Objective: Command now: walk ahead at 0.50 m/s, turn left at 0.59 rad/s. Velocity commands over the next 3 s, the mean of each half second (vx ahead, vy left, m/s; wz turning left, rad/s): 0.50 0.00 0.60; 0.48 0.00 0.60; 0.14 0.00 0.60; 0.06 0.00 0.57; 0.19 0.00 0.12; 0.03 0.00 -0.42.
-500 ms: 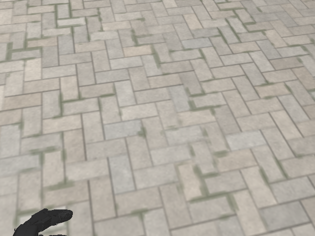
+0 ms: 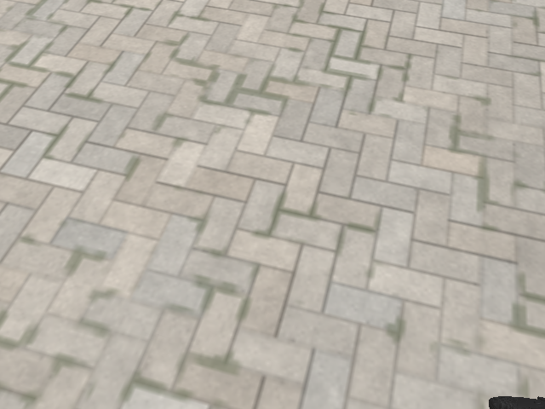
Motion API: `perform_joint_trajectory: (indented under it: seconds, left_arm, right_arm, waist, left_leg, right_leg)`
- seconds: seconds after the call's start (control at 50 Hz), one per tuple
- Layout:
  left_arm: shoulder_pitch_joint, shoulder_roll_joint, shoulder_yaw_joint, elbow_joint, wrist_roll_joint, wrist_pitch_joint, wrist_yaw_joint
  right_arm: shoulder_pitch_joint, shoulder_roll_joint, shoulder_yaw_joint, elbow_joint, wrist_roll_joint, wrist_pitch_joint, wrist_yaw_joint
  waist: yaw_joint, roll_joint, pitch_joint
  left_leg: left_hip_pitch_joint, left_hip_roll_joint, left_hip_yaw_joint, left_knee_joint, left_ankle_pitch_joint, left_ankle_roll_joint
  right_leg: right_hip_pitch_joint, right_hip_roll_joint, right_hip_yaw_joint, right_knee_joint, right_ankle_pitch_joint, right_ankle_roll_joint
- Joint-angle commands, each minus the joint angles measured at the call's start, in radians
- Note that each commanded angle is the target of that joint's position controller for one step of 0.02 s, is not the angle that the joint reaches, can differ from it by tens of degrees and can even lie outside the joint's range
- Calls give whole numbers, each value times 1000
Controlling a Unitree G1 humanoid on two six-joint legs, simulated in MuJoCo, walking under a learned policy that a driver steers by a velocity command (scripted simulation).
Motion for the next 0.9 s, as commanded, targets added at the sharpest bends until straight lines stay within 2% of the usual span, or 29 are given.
perform_joint_trajectory:
  seconds: [0.02, 0.06, 0.08, 0.1, 0.12, 0.14, 0.16, 0.18, 0.2, 0.22, 0.24, 0.3, 0.4, 0.44, 0.48, 0.54, 0.56, 0.58, 0.6, 0.62, 0.64, 0.66, 0.68, 0.7, 0.72, 0.76, 0.8, 0.84, 0.9]
  left_arm:
    - [-30, 187, 46, -48, -18, 3, 5]
    - [-36, 219, 56, -49, -27, 16, 12]
    - [-47, 225, 57, -52, -31, 24, 15]
    - [-44, 200, 46, -57, -26, 26, 20]
    - [0, 101, 12, -91, 19, 19, 18]
    - [8, 51, -16, -143, 21, -14, 8]
    - [-104, 148, 7, -158, -17, -41, -5]
    - [-150, 150, 4, -176, -34, -58, -10]
    - [-148, 136, 3, -163, -14, -63, -3]
    - [-137, 145, 10, -153, 9, -59, 2]
    - [-121, 145, 13, -149, 15, -47, -1]
    - [-129, 109, 7, -151, 27, -22, 0]
    - [-323, 55, -16, -202, 20, -24, -8]
    - [-379, 60, -16, -220, 9, -31, -17]
    - [-397, 82, -9, -230, 3, -38, -25]
    - [-350, 112, 7, -224, 1, -48, -30]
    - [-286, 120, 15, -208, 3, -51, -26]
    - [-184, 148, 30, -188, 12, -56, -19]
    - [-35, 202, 44, -178, 25, -57, -10]
    - [36, 260, 59, -141, 31, -43, -18]
    - [5, 161, 38, -161, 7, -39, -23]
    - [-34, 110, 24, -168, 5, -32, -17]
    - [-81, 99, 17, -171, 16, -26, -14]
    - [-105, 79, 11, -161, 20, -23, -12]
    - [-115, 75, 8, -153, 27, -26, -8]
    - [-115, 62, 9, -136, 16, -35, -7]
    - [-106, 87, 18, -117, 10, -40, -6]
    - [-95, 112, 27, -102, 12, -38, -4]
    - [-99, 130, 31, -89, 10, -28, 0]
  right_arm:
    - [-99, -55, -12, -108, 0, -13, 17]
    - [-43, -94, -32, -108, -7, -6, 18]
    - [70, -129, -54, -81, -7, -3, 15]
    - [249, -188, -89, -30, -2, 4, 1]
    - [347, -286, -113, -6, 6, 12, -21]
    - [305, -326, -106, -48, 9, -6, -16]
    - [299, -231, -78, -47, 1, -22, -7]
    - [269, -195, -65, -37, -5, -34, -7]
    - [203, -173, -57, -40, -5, -39, -7]
    - [148, -143, -47, -49, -11, -42, -11]
    - [118, -134, -41, -61, -20, -42, -15]
    - [124, -148, -45, -44, -18, -49, -31]
    - [197, -170, -51, 4, -7, -39, -54]
    - [236, -178, -54, 26, -2, -36, -56]
    - [260, -169, -52, 42, 4, -31, -58]
    - [257, -165, -54, 50, 2, -20, -62]
    - [245, -153, -51, 48, 1, -16, -61]
    - [243, -116, -38, 42, -4, -17, -58]
    - [261, -57, -15, 24, -22, -18, -55]
    - [394, -23, -3, 0, 15, -26, -55]
    - [373, -130, -21, 29, 21, -25, -59]
    - [260, -177, -36, 17, 14, -21, -58]
    - [208, -169, -37, 8, 3, -17, -60]
    - [171, -152, -39, -2, -7, -17, -57]
    - [183, -130, -38, -5, 1, -15, -51]
    - [183, -91, -33, -6, 8, -4, -45]
    - [143, -68, -26, -26, 2, 2, -43]
    - [109, -58, -21, -40, -2, 0, -37]
    - [43, -48, -14, -50, 0, -11, -17]
  waist:
    - [-27, -94, 32]
    - [-78, -125, -26]
    - [-149, -120, -90]
    - [-236, -87, -180]
    - [-226, 119, -263]
    - [-164, 236, -418]
    - [-224, 97, -358]
    - [-203, 73, -230]
    - [-153, -11, -155]
    - [-116, -2, -120]
    - [-89, 25, -105]
    - [-76, 13, -83]
    - [-146, 33, -32]
    - [-168, 36, -24]
    - [-170, 45, -24]
    - [-137, 84, -34]
    - [-101, 92, -54]
    - [-51, 74, -128]
    - [0, -46, -281]
    - [-62, -399, -389]
    - [-43, -270, -305]
    - [-17, -173, -181]
    - [-33, -101, -114]
    - [-46, -84, -57]
    - [-70, -133, -49]
    - [-76, -151, -37]
    - [-76, -125, -20]
    - [-69, -107, -20]
    - [-50, -99, -8]
  left_leg:
    - [25, -23, 48, -70, -49, 37]
    - [149, -88, 105, -84, -155, 79]
    - [304, -132, 129, -120, -155, 109]
    - [578, -160, 107, -166, -108, 149]
    - [906, 57, -252, -181, -142, 246]
    - [1073, 242, -800, -360, -376, 418]
    - [1033, 226, -735, -420, -403, 362]
    - [904, 191, -594, -424, -342, 325]
    - [753, 145, -490, -427, -238, 290]
    - [646, 111, -416, -440, -129, 274]
    - [572, 90, -386, -462, -66, 273]
    - [460, 58, -306, -490, 71, 286]
    - [391, -14, -234, -476, -23, 219]
    - [393, -1, -267, -463, -71, 207]
    - [450, 21, -321, -409, -101, 199]
    - [523, 49, -401, -314, -65, 177]
    - [517, 31, -403, -266, -33, 161]
    - [484, -22, -366, -134, 6, 129]
    - [356, -91, -280, 150, -160, 90]
    - [8, -210, -170, 455, -585, 26]
    - [-102, -125, -195, 578, -547, 10]
    - [-127, -93, -166, 598, -452, 2]
    - [-93, -61, -134, 580, -383, -5]
    - [-75, -34, -131, 532, -338, -5]
    - [-28, -8, -126, 507, -307, -6]
    - [-12, 9, -97, 462, -292, -10]
    - [-53, 20, -88, 395, -253, -18]
    - [-78, 28, -82, 310, -174, -25]
    - [-37, 20, -39, 139, -19, -19]
  right_leg:
    - [9, -288, 65, -31, 497, -139]
    - [42, -286, 24, 116, 832, -117]
    - [16, -267, -5, 279, 942, -99]
    - [-120, -230, -27, 512, 877, -64]
    - [-477, -143, -29, 863, 249, -11]
    - [-758, 36, 175, 1123, -319, 20]
    - [-867, -24, 291, 1155, -252, 3]
    - [-883, -61, 275, 1096, -163, -17]
    - [-825, -101, 275, 1004, -90, -15]
    - [-757, -126, 279, 927, -45, -6]
    - [-702, -135, 282, 901, -14, 4]
    - [-662, -117, 255, 792, 59, 49]
    - [-599, -49, 247, 428, 355, 73]
    - [-555, -25, 251, 353, 401, 67]
    - [-548, -19, 278, 298, 379, 51]
    - [-490, -13, 286, 265, 244, 11]
    - [-402, -7, 265, 233, 231, -10]
    - [-228, -39, 278, 219, 232, -47]
    - [41, -211, 444, 241, 190, -105]
    - [317, -414, 925, 119, -83, -256]
    - [268, -417, 975, 70, -292, -234]
    - [148, -377, 812, 57, -254, -194]
    - [32, -337, 687, 43, -117, -174]
    - [-54, -296, 589, 20, -1, -169]
    - [-109, -279, 522, -1, 67, -167]
    - [-144, -255, 418, -42, 145, -176]
    - [-142, -268, 353, -69, 223, -194]
    - [-116, -275, 289, -81, 298, -202]
    - [-105, -247, 168, -86, 364, -177]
